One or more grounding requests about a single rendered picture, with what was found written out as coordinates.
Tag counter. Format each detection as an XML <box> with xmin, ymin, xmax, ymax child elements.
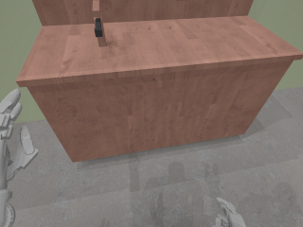
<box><xmin>16</xmin><ymin>0</ymin><xmax>303</xmax><ymax>163</ymax></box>

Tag robot left hand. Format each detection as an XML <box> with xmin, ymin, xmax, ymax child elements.
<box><xmin>0</xmin><ymin>88</ymin><xmax>39</xmax><ymax>190</ymax></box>

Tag tap lever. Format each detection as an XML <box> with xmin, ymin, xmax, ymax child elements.
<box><xmin>94</xmin><ymin>18</ymin><xmax>103</xmax><ymax>38</ymax></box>

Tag left robot forearm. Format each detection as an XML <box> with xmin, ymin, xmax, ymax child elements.
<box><xmin>0</xmin><ymin>189</ymin><xmax>16</xmax><ymax>227</ymax></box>

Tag robot right hand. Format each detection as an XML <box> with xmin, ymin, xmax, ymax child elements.
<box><xmin>212</xmin><ymin>197</ymin><xmax>246</xmax><ymax>227</ymax></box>

